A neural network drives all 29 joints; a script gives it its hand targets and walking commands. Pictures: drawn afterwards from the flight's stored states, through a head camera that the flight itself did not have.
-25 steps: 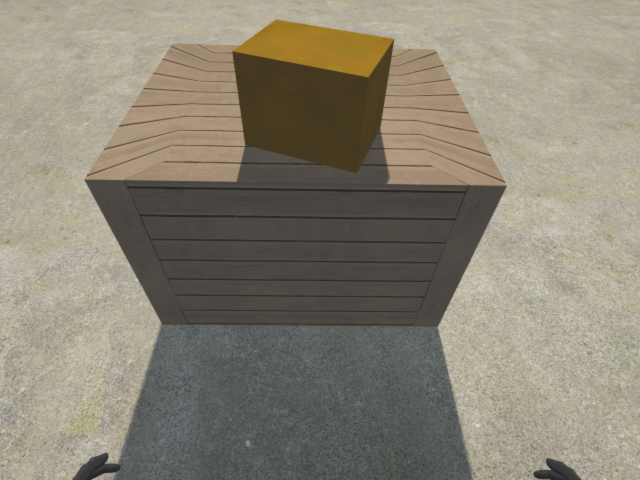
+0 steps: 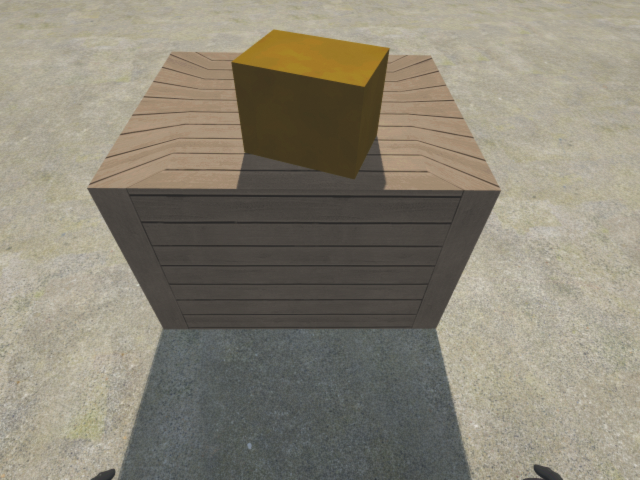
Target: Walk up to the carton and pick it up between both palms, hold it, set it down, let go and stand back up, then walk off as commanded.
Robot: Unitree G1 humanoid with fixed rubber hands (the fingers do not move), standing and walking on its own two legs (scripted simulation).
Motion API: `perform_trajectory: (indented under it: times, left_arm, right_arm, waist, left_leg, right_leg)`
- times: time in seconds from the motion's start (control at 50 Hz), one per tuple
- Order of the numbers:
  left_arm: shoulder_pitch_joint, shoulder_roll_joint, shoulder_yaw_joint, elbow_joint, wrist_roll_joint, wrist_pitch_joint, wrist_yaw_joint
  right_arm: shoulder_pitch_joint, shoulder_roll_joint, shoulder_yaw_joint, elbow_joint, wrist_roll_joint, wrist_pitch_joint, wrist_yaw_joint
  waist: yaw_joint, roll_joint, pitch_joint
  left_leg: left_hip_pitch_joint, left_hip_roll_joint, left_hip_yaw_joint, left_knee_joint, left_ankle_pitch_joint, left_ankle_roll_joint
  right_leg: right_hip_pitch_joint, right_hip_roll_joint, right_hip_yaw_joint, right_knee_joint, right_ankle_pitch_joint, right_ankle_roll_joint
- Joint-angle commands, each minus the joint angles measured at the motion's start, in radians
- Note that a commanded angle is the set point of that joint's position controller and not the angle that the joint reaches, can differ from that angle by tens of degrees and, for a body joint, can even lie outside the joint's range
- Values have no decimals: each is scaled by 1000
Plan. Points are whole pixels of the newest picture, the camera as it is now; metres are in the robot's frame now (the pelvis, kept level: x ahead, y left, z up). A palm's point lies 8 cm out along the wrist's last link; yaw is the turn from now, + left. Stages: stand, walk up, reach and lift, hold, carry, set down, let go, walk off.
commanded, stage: stand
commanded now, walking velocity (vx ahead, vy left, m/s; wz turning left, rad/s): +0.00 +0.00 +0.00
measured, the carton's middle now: (313, 102) +0.95 +0.01 +0.00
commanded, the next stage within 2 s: none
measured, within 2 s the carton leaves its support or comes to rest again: neither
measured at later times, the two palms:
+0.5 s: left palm out of the picture +0.11 +0.29 -0.09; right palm out of the picture +0.11 -0.32 -0.09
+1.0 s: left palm out of the picture +0.12 +0.28 -0.09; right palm out of the picture +0.10 -0.33 -0.09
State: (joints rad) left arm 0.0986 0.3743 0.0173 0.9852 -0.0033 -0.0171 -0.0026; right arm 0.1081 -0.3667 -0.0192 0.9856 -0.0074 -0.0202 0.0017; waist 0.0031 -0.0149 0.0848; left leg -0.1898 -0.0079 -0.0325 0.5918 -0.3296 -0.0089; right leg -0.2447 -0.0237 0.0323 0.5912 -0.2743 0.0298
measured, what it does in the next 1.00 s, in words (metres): stands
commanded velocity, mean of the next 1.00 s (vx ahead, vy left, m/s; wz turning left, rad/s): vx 0.00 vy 0.00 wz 0.00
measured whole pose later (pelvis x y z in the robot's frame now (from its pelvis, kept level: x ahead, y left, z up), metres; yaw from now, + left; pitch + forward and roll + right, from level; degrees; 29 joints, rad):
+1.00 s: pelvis +0.01 -0.02 +0.02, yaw +0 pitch -4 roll +0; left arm 0.03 0.36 0.01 1.12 0.01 -0.01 -0.01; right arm 0.08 -0.38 -0.01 1.10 -0.01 0.00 0.00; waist 0.00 0.01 0.07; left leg -0.06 0.03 -0.04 0.32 -0.20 -0.05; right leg -0.12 0.01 0.02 0.35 -0.16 0.00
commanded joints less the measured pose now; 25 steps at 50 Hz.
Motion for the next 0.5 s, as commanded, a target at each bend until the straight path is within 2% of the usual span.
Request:
perform_trajectory:
  times: [0.0,0.02,0.04,0.06,0.08,0.1,0.12,0.14,0.16,0.18,0.2,0.22,0.24,0.26,0.28,0.3,0.32,0.34,0.36,0.38,0.4,0.44,0.46,0.48]
  left_arm:
    - [-93,211,34,-16,3,-10,0]
    - [-82,211,29,-3,4,-10,0]
    - [-90,187,27,16,-1,-10,-1]
    - [-102,206,26,13,1,-10,-1]
    - [-114,192,21,23,2,-11,0]
    - [-108,226,27,26,11,-22,-4]
    - [-103,223,37,32,2,-24,-3]
    - [-103,202,30,52,2,-19,4]
    - [-121,194,13,54,-1,-12,0]
    - [-98,213,22,58,-1,-19,-2]
    - [-97,208,27,69,5,-13,4]
    - [-111,214,28,66,14,-21,7]
    - [-110,206,20,60,12,-21,5]
    - [-106,202,24,81,7,-21,11]
    - [-139,211,22,65,8,-15,8]
    - [-121,214,22,82,7,-12,10]
    - [-123,184,20,70,2,-8,5]
    - [-126,193,11,82,10,-19,6]
    - [-149,196,19,69,2,-17,3]
    - [-107,194,9,88,4,-18,-1]
    - [-128,202,19,92,11,-14,7]
    - [-144,226,24,92,13,-12,6]
    - [-117,199,17,81,8,-10,3]
    - [-114,193,23,95,9,-11,2]
  right_arm:
    - [-73,-226,-48,-27,5,-13,-10]
    - [-80,-201,-39,-41,6,-16,-2]
    - [-100,-218,-38,-21,0,-16,-5]
    - [-113,-210,-37,-10,-3,-14,-6]
    - [-95,-217,-38,-3,1,-11,-8]
    - [-105,-184,-24,5,-3,-7,-5]
    - [-83,-190,-35,18,4,-7,-2]
    - [-87,-170,-24,27,-1,-8,-7]
    - [-119,-194,-28,24,-5,-10,-1]
    - [-123,-198,-32,39,4,-9,-2]
    - [-82,-214,-38,39,2,-11,-10]
    - [-110,-175,-22,49,2,-7,-4]
    - [-105,-191,-29,48,-4,-12,-5]
    - [-109,-194,-31,53,4,-9,0]
    - [-120,-204,-28,43,1,-10,3]
    - [-100,-220,-43,55,-4,-8,-2]
    - [-119,-223,-41,45,1,-10,-7]
    - [-99,-184,-29,53,-1,-7,-10]
    - [-99,-198,-35,57,-3,-4,-6]
    - [-105,-227,-40,66,0,-3,-5]
    - [-132,-205,-37,58,-1,-5,-4]
    - [-103,-218,-34,75,3,-3,-11]
    - [-97,-202,-30,77,-2,2,-6]
    - [-87,-199,-27,85,1,1,-8]
  waist:
    - [-1,-34,-56]
    - [-11,4,-58]
    - [8,3,-48]
    - [2,50,-41]
    - [3,23,-44]
    - [2,48,-98]
    - [1,10,-105]
    - [-5,31,-87]
    - [7,44,-49]
    - [10,11,-64]
    - [1,51,-77]
    - [4,0,-78]
    - [13,-16,-98]
    - [-9,33,-119]
    - [-9,22,-91]
    - [-10,10,-128]
    - [0,55,-119]
    - [-3,-17,-123]
    - [2,-31,-67]
    - [-2,-17,-101]
    - [-4,-19,-103]
    - [-14,42,-54]
    - [-3,-10,-71]
    - [-8,-1,-116]
  left_leg:
    - [-21,104,-109,-212,150,28]
    - [3,98,-104,-224,147,28]
    - [-4,109,-115,-240,149,27]
    - [-8,110,-128,-275,125,30]
    - [-1,122,-122,-283,146,37]
    - [37,105,-100,-276,155,24]
    - [44,108,-104,-287,175,22]
    - [58,111,-107,-297,155,31]
    - [38,109,-93,-294,185,19]
    - [59,111,-99,-303,186,16]
    - [54,108,-91,-298,191,14]
    - [68,101,-88,-301,195,9]
    - [69,105,-88,-291,209,12]
    - [115,109,-79,-309,188,22]
    - [94,116,-74,-298,228,15]
    - [121,110,-75,-304,280,5]
    - [113,118,-66,-291,308,7]
    - [96,119,-89,-316,296,19]
    - [65,118,-76,-311,274,8]
    - [126,125,-77,-298,275,13]
    - [108,124,-82,-314,271,16]
    - [77,108,-59,-317,233,2]
    - [87,117,-74,-321,232,7]
    - [86,116,-79,-327,243,10]
  right_leg:
    - [57,-79,77,-178,137,-69]
    - [59,-81,73,-186,85,-63]
    - [55,-75,70,-214,82,-56]
    - [63,-81,88,-229,67,-58]
    - [75,-86,73,-233,109,-61]
    - [110,-86,83,-240,71,-56]
    - [127,-85,68,-245,117,-54]
    - [118,-97,95,-258,127,-58]
    - [97,-100,100,-265,108,-54]
    - [104,-89,83,-276,109,-57]
    - [128,-87,97,-283,151,-58]
    - [117,-89,88,-286,135,-49]
    - [125,-98,96,-279,133,-52]
    - [120,-108,103,-284,157,-56]
    - [115,-106,83,-286,205,-49]
    - [133,-91,76,-274,201,-47]
    - [125,-97,79,-290,252,-51]
    - [148,-90,69,-261,219,-50]
    - [126,-90,67,-278,199,-44]
    - [115,-92,74,-293,211,-39]
    - [142,-95,69,-291,215,-39]
    - [122,-101,94,-303,183,-44]
    - [133,-86,68,-296,179,-44]
    - [177,-88,63,-290,202,-41]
